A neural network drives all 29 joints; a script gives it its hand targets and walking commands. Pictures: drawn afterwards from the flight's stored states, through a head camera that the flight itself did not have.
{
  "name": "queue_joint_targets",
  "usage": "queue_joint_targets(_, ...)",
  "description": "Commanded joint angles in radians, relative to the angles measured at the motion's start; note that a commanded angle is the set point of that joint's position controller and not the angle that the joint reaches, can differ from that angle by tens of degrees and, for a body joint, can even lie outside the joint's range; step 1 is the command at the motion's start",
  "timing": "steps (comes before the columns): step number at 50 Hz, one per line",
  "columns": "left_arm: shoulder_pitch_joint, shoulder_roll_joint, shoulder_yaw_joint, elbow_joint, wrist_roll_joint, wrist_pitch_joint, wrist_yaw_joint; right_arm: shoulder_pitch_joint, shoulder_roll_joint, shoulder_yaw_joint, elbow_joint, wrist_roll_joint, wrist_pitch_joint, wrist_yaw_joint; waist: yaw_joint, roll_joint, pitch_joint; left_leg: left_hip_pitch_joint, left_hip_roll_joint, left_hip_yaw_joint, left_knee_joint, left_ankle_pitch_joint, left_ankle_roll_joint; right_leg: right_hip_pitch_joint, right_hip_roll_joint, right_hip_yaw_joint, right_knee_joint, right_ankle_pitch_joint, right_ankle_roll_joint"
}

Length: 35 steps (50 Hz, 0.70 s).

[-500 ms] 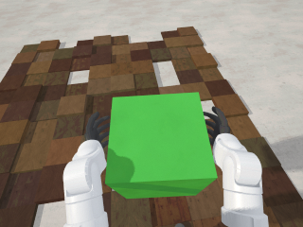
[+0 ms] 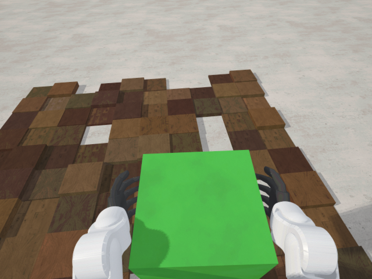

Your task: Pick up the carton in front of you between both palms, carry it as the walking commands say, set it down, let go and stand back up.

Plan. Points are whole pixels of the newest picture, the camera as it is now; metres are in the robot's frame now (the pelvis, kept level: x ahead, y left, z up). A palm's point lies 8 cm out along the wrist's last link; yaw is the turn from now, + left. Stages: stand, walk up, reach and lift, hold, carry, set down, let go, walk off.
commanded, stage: carry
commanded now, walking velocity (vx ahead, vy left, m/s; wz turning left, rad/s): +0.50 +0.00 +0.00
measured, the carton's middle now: (198, 225) +0.24 +0.00 +0.02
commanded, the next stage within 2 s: none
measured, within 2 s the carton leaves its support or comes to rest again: neither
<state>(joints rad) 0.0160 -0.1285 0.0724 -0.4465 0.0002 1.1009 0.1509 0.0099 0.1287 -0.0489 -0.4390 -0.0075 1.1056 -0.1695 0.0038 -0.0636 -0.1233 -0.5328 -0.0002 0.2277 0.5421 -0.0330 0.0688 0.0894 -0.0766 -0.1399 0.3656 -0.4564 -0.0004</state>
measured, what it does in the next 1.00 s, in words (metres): walks ahead: right foot, then left foot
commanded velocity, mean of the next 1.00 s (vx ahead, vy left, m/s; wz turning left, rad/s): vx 0.50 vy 0.00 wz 0.00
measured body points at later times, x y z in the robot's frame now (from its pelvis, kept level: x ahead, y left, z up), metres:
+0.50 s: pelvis +0.28 -0.05 +0.00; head +0.25 -0.07 +0.45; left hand +0.60 +0.11 +0.11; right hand +0.61 -0.21 +0.10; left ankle +0.16 +0.09 -0.67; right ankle +0.34 -0.12 -0.73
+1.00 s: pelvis +0.61 -0.05 -0.01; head +0.69 -0.05 +0.43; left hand +1.00 +0.09 +0.08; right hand +0.98 -0.23 +0.08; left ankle +0.69 +0.00 -0.73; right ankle +0.42 -0.14 -0.61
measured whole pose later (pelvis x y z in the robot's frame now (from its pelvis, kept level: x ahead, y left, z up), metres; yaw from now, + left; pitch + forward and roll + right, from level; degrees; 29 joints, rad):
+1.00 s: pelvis +0.61 -0.05 -0.01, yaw -2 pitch +6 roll +1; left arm -0.53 -0.10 0.29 -0.13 -0.02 0.94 0.22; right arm -0.56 0.12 -0.26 -0.09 0.01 0.95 -0.22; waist -0.06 -0.01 0.07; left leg -0.53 -0.05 0.17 0.61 -0.19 0.12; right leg -0.36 0.03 0.00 1.30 -0.47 -0.03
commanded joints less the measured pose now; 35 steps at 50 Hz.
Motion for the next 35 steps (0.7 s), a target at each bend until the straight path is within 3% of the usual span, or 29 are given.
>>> queue_joint_targets(1, -0.331, -0.667, -0.57, -0.221, -0.179, 0.014, -0.037, -0.282, 0.742, 0.527, -0.126, 0.162, 0.001, 0.033, -0.056, 0.201, -0.366, 0.814, 0.205, -0.395, -0.157, -0.114, 0.15, -0.516, 0.038, -0.052, 0.714, 0.686, 0.039)
queue_joint_targets(2, -0.341, -0.689, -0.594, -0.234, -0.188, 0.015, -0.048, -0.271, 0.763, 0.529, -0.126, 0.163, -0.002, 0.043, -0.048, 0.349, -0.337, 0.829, 0.341, -0.642, -0.25, 0.054, 0.205, -0.709, 0.135, 0.031, 0.92, 0.046, 0.031)
queue_joint_targets(3, -0.32, -0.724, -0.61, -0.211, -0.186, 0.008, -0.056, -0.273, 0.779, 0.541, -0.142, 0.164, -0.003, 0.054, -0.044, 0.251, -0.314, 0.758, 0.357, -0.63, -0.249, 0.057, 0.21, -0.746, 0.07, 0.136, 1.003, 0.013, -0.007)
queue_joint_targets(4, -0.306, -0.746, -0.61, -0.202, -0.182, 0.0, -0.065, -0.283, 0.802, 0.562, -0.151, 0.165, -0.012, 0.063, -0.043, 0.142, -0.272, 0.646, 0.347, -0.597, -0.255, 0.107, 0.177, -0.728, 0.018, 0.165, 0.931, 0.04, -0.024)
queue_joint_targets(5, -0.308, -0.765, -0.616, -0.193, -0.179, -0.007, -0.073, -0.311, 0.814, 0.578, -0.164, 0.164, -0.021, 0.072, -0.035, 0.071, -0.234, 0.535, 0.33, -0.558, -0.282, 0.043, 0.132, -0.683, -0.008, 0.166, 0.82, 0.07, -0.03)
queue_joint_targets(7, -0.289, -0.764, -0.602, -0.149, -0.15, -0.017, -0.076, -0.334, 0.791, 0.593, -0.158, 0.164, -0.027, 0.083, -0.024, 0.122, -0.19, 0.414, 0.273, -0.43, -0.334, -0.077, 0.074, -0.603, -0.009, 0.128, 0.601, 0.117, -0.022)
queue_joint_targets(9, -0.264, -0.73, -0.576, -0.095, -0.112, -0.024, -0.065, -0.326, 0.74, 0.589, -0.122, 0.161, -0.028, 0.086, -0.022, 0.181, -0.156, 0.386, 0.243, -0.353, -0.356, -0.118, 0.083, -0.585, 0.019, 0.073, 0.442, 0.142, -0.006)
queue_joint_targets(12, -0.282, -0.662, -0.522, -0.034, -0.069, -0.035, -0.032, -0.359, 0.659, 0.559, -0.064, 0.155, -0.034, 0.072, -0.015, 0.2, -0.132, 0.341, 0.228, -0.271, -0.374, -0.179, 0.074, -0.527, 0.03, 0.042, 0.217, 0.281, 0.006)
queue_joint_targets(15, -0.42, -0.591, -0.471, 0.021, -0.062, -0.048, 0.003, -0.46, 0.594, 0.498, 0.008, 0.131, -0.052, 0.033, -0.017, 0.197, -0.091, 0.303, 0.229, -0.236, -0.386, -0.269, 0.04, -0.46, 0.021, 0.031, 0.131, 0.442, 0.014)
queue_joint_targets(17, -0.541, -0.546, -0.429, 0.084, -0.068, -0.059, 0.025, -0.56, 0.555, 0.443, 0.077, 0.103, -0.066, 0.0, -0.006, 0.184, -0.064, 0.297, 0.22, -0.214, -0.353, -0.313, 0.033, -0.428, 0.006, 0.017, 0.123, 0.477, 0.007)
queue_joint_targets(18, -0.596, -0.526, -0.402, 0.128, -0.069, -0.065, 0.036, -0.616, 0.541, 0.414, 0.122, 0.088, -0.074, -0.016, 0.006, 0.165, -0.06, 0.295, 0.208, -0.2, -0.314, -0.33, 0.03, -0.402, 0.006, 0.006, 0.118, 0.462, 0.0)
queue_joint_targets(20, -0.69, -0.491, -0.346, 0.238, -0.065, -0.078, 0.053, -0.726, 0.517, 0.35, 0.222, 0.057, -0.092, -0.046, 0.046, 0.118, -0.079, 0.271, 0.165, -0.153, -0.15, -0.365, 0.02, -0.3, 0.034, -0.039, 0.115, 0.306, -0.022)
queue_joint_targets(21, -0.738, -0.483, -0.321, 0.298, -0.061, -0.086, 0.06, -0.774, 0.509, 0.316, 0.281, 0.039, -0.099, -0.058, 0.066, 0.044, -0.109, 0.217, 0.113, -0.097, 0.069, -0.332, 0.003, -0.191, 0.026, -0.001, 0.097, 0.198, -0.038)
queue_joint_targets(22, -0.762, -0.474, -0.288, 0.37, -0.053, -0.095, 0.071, -0.825, 0.499, 0.28, 0.344, 0.025, -0.102, -0.071, 0.08, -0.143, -0.107, 0.099, 0.038, -0.044, 0.375, -0.385, -0.021, -0.147, -0.111, 0.258, -0.008, 0.116, -0.049)
queue_joint_targets(23, -0.848, -0.456, -0.258, 0.419, -0.059, -0.108, 0.088, -0.874, 0.516, 0.263, 0.405, 0.026, -0.104, -0.075, 0.056, -0.255, -0.138, -0.173, -0.054, -0.119, 0.55, -0.476, -0.032, 0.016, -0.248, 0.634, -0.105, 0.012, -0.178)
queue_joint_targets(24, -0.936, -0.497, -0.278, 0.436, -0.071, -0.125, 0.093, -0.921, 0.554, 0.258, 0.446, 0.042, -0.113, -0.08, 0.051, -0.226, -0.156, -0.235, 0.017, -0.199, 0.675, -0.485, -0.008, -0.012, -0.32, 0.709, -0.097, -0.053, -0.247)
queue_joint_targets(26, -1.059, -0.612, -0.294, 0.48, -0.101, -0.158, 0.081, -1.055, 0.645, 0.237, 0.521, 0.058, -0.145, -0.083, 0.052, -0.039, -0.184, -0.234, 0.071, -0.243, 0.699, -0.4, -0.006, -0.093, -0.273, 0.588, -0.083, 0.049, -0.243)
queue_joint_targets(27, -1.13, -0.665, -0.299, 0.5, -0.115, -0.174, 0.073, -1.104, 0.682, 0.222, 0.554, 0.051, -0.162, -0.082, 0.054, -0.001, -0.203, -0.217, 0.091, -0.25, 0.65, -0.335, -0.012, -0.118, -0.25, 0.512, -0.088, 0.089, -0.224)
queue_joint_targets(30, -1.259, -0.761, -0.31, 0.551, -0.135, -0.218, 0.049, -1.197, 0.757, 0.217, 0.617, 0.041, -0.202, -0.072, 0.048, -0.047, -0.269, -0.227, 0.086, -0.22, 0.606, -0.237, -0.032, -0.062, -0.205, 0.379, -0.062, 0.296, -0.203)
queue_joint_targets(35, -1.272, -0.793, -0.311, 0.568, -0.136, -0.253, 0.047, -1.227, 0.772, 0.226, 0.607, 0.044, -0.242, -0.068, 0.081, -0.03, -0.299, -0.378, 0.056, -0.158, 0.497, -0.213, -0.029, 0.169, -0.163, 0.275, 0.043, 0.727, -0.207)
